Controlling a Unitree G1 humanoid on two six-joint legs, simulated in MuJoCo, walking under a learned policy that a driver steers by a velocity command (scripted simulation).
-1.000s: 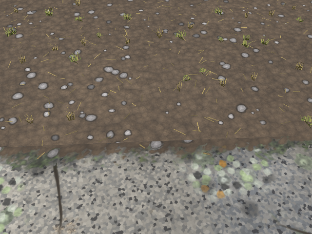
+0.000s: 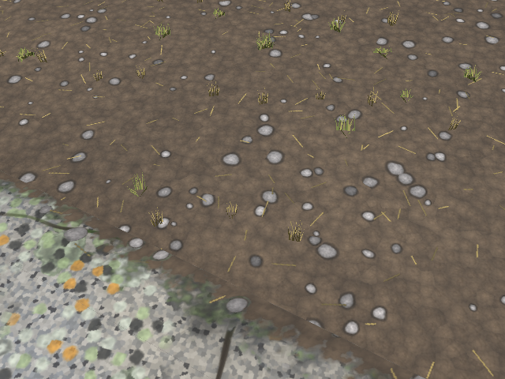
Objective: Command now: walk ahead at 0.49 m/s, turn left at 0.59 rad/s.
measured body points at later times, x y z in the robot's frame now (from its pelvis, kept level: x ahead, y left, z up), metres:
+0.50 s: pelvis +0.26 +0.06 +0.00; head +0.27 +0.07 +0.45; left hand +0.30 +0.33 -0.13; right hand +0.33 -0.20 -0.13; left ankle +0.25 +0.12 -0.74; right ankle +0.30 -0.09 -0.66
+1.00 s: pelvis +0.51 +0.02 +0.00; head +0.53 +0.01 +0.45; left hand +0.57 +0.30 -0.12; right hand +0.61 -0.25 -0.12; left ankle +0.56 +0.20 -0.66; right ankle +0.50 -0.01 -0.74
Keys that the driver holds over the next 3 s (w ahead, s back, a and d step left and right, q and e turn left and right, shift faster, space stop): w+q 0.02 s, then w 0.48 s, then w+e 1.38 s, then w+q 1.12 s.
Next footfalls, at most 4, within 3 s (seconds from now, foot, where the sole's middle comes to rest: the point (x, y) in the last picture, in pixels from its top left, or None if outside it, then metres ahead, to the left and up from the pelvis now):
0.28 left None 0.29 0.13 -0.78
0.80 right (281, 357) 0.54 -0.01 -0.78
1.52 left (246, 248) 1.01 0.10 -0.97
1.98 right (318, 219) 1.13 -0.16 -0.97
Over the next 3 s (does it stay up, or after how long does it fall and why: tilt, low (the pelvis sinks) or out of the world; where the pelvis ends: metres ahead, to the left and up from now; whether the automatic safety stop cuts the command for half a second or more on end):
stays up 1.56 -0.28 -0.20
